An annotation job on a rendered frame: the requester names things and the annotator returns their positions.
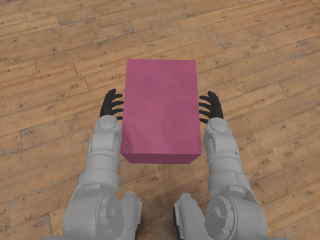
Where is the robot left forearm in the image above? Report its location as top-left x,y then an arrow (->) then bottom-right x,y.
62,115 -> 122,232

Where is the right robot upper arm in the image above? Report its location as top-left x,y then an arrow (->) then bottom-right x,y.
204,194 -> 292,240

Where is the carton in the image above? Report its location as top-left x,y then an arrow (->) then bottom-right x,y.
120,59 -> 202,164

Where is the right robot thigh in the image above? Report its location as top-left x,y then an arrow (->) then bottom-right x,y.
174,198 -> 214,240

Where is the robot right forearm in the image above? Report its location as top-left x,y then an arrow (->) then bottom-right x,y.
203,117 -> 261,208

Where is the left robot hand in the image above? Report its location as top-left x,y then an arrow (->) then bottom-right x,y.
99,88 -> 124,120

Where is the left robot upper arm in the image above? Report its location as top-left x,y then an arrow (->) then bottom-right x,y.
40,192 -> 125,240

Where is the right robot hand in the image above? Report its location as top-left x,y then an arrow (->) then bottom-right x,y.
198,91 -> 224,124

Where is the robot right shin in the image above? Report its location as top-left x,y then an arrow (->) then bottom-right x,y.
178,193 -> 197,239

